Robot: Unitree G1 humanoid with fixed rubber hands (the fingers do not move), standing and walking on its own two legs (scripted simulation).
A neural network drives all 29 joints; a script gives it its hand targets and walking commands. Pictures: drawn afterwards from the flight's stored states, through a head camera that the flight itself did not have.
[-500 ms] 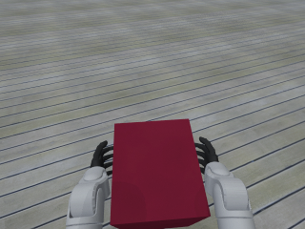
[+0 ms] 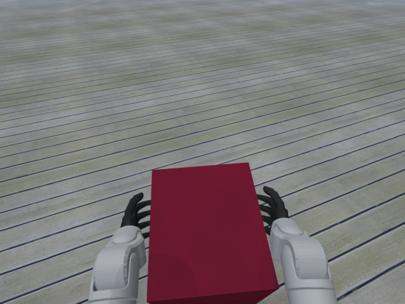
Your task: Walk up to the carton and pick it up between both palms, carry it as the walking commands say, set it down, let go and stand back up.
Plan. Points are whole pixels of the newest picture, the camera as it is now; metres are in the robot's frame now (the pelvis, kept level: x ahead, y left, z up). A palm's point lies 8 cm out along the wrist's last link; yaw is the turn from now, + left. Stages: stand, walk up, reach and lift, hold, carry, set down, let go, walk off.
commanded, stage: carry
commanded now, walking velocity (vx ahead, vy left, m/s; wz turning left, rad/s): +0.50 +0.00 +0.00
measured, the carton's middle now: (206, 244) +0.28 +0.00 +0.00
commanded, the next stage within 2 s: none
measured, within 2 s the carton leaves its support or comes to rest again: neither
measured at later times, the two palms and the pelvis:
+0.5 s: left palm (144, 178) +0.42 +0.14 +0.06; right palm (261, 177) +0.42 -0.14 +0.05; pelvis +0.14 +0.00 +0.00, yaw -1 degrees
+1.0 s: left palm (163, 139) +0.60 +0.11 +0.04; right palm (257, 141) +0.59 -0.17 +0.02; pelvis +0.31 -0.02 -0.01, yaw -2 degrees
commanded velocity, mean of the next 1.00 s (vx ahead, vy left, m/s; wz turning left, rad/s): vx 0.18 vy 0.00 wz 0.00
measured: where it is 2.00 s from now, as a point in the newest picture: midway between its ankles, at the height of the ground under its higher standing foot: (222, 250)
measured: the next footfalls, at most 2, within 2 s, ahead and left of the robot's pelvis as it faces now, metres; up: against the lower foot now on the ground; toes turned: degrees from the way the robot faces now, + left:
left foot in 0.36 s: +0.10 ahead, +0.08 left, +0.00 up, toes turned +7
right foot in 0.60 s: +0.24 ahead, -0.08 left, +0.00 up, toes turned -5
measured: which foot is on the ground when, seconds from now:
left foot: down 0.00-0.20, up 0.22-0.34, down 0.36-0.66, up 0.68-0.80, down 0.82-1.00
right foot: down 0.00-0.38, up 0.40-0.58, down 0.60-1.00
